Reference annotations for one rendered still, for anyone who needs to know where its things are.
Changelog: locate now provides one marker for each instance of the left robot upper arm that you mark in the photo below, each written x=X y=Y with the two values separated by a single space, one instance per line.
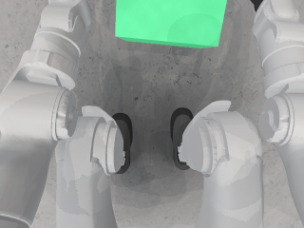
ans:
x=34 y=117

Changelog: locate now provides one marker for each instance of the robot right hand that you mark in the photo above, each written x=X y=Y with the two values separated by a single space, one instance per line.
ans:
x=256 y=4

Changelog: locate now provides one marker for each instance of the right robot shin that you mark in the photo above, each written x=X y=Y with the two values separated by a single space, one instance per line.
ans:
x=217 y=106

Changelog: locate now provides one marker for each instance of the right robot upper arm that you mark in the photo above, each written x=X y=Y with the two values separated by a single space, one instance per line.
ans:
x=282 y=123

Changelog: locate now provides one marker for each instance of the robot left forearm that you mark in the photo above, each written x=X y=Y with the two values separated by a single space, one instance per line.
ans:
x=57 y=45

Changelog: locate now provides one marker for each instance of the carton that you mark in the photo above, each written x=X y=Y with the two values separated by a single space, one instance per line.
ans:
x=174 y=23

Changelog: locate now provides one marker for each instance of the robot right forearm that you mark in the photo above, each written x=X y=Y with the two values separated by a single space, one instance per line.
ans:
x=280 y=46

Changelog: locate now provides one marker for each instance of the left robot thigh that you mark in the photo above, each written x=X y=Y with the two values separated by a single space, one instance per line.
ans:
x=83 y=176

